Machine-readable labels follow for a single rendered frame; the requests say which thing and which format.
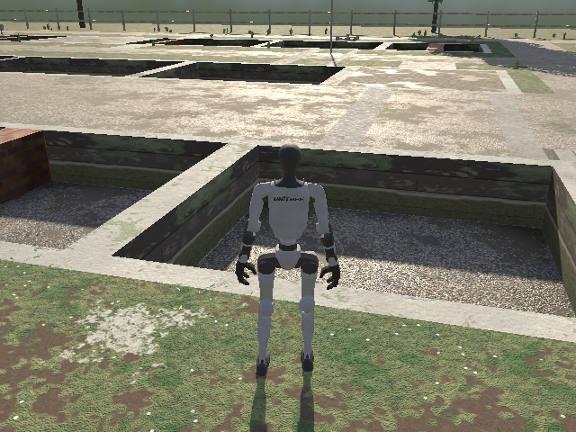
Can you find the left robot hand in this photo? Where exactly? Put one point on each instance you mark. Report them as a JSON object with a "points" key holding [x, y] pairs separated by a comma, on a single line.
{"points": [[240, 271]]}

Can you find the left robot shin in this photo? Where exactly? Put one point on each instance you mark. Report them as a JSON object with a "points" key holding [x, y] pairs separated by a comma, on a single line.
{"points": [[263, 332]]}

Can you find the right robot hand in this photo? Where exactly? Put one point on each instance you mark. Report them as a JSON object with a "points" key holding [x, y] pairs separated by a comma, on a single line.
{"points": [[335, 275]]}

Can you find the right robot upper arm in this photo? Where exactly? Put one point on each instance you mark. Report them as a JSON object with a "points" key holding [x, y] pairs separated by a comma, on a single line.
{"points": [[317, 192]]}

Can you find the left robot upper arm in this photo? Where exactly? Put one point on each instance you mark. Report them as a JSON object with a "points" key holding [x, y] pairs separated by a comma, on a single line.
{"points": [[256, 205]]}

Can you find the robot left forearm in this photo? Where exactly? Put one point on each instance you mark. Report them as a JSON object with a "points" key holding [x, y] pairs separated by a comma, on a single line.
{"points": [[246, 244]]}

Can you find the robot right forearm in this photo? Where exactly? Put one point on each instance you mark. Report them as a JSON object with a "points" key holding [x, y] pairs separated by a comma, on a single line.
{"points": [[329, 247]]}

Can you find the robot head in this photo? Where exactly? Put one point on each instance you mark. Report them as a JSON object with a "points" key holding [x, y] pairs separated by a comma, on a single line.
{"points": [[289, 157]]}

